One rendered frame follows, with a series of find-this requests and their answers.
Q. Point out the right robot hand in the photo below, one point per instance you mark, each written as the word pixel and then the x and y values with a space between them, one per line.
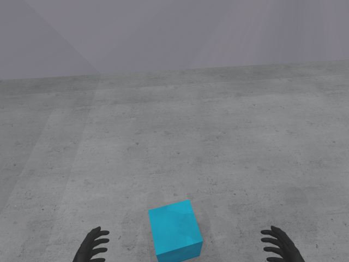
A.
pixel 286 250

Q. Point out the carton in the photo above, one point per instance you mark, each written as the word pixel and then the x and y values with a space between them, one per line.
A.
pixel 175 232

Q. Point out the left robot hand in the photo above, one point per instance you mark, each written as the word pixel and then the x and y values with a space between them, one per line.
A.
pixel 86 251

